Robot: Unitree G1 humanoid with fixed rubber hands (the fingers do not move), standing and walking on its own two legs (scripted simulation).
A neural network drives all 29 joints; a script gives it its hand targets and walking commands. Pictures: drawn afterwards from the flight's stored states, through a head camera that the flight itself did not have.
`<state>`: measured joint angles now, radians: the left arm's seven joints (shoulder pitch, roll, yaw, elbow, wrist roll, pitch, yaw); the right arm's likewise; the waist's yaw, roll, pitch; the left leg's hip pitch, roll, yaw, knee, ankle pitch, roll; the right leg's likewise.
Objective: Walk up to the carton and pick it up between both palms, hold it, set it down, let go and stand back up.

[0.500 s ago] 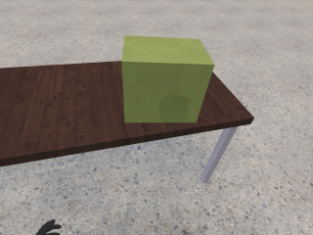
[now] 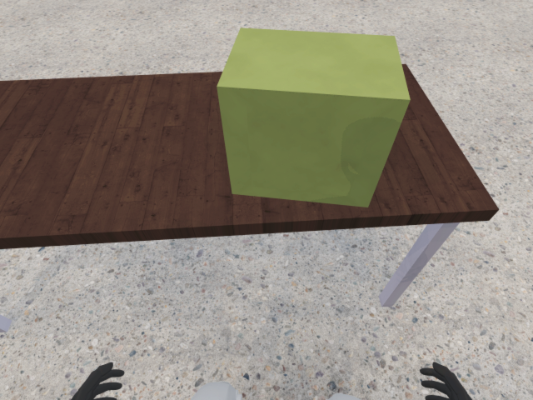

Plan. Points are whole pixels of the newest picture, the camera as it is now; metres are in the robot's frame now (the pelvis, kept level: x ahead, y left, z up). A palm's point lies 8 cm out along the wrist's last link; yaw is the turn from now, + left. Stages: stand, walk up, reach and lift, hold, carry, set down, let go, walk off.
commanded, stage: walk up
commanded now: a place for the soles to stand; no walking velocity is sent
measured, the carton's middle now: (306, 121) +0.63 -0.06 +0.05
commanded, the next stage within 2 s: none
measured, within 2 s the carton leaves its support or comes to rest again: neither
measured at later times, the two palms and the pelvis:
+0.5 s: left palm out of the picture +0.13 +0.25 -0.04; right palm (482, 393) +0.16 -0.28 -0.04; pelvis +0.00 -0.02 +0.03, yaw +1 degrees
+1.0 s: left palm out of the picture +0.09 +0.25 -0.06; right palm out of the picture +0.11 -0.27 -0.06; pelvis -0.01 -0.01 +0.03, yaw +1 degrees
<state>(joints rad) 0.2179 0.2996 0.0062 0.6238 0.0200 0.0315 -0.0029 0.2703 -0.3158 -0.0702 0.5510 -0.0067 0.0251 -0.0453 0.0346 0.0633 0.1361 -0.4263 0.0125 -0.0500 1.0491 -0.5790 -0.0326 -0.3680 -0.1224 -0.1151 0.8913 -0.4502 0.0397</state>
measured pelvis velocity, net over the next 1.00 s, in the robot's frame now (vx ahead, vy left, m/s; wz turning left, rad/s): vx -0.01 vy -0.01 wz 0.01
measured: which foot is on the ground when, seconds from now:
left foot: up 0.00-0.02, down 0.04-1.00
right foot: down 0.00-1.00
